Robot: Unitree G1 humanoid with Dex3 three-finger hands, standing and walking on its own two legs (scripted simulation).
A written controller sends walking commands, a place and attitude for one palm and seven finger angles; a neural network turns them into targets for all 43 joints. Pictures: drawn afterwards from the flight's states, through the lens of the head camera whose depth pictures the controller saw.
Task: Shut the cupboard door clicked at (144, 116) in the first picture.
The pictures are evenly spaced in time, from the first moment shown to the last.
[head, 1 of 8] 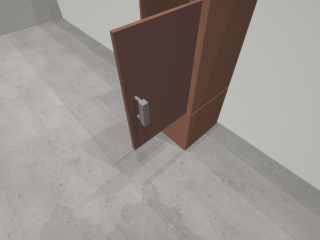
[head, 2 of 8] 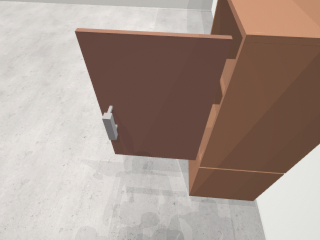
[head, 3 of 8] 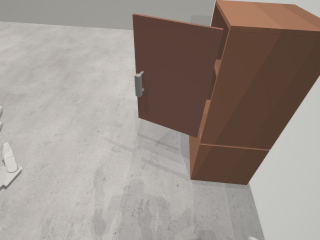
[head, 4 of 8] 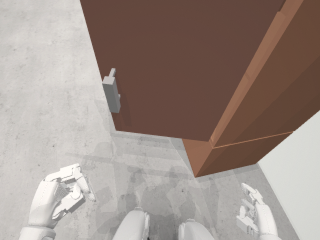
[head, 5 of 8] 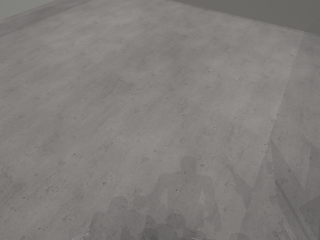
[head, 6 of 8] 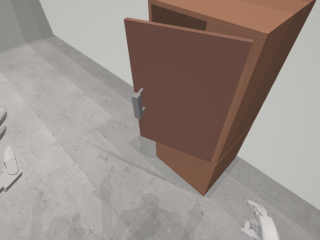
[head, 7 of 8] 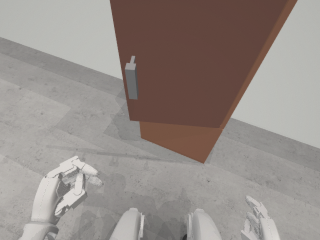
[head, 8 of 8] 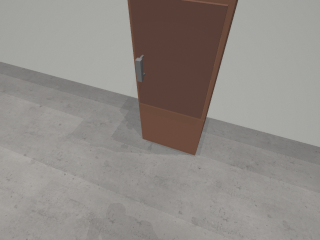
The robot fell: no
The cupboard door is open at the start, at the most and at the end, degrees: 90 90 0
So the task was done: yes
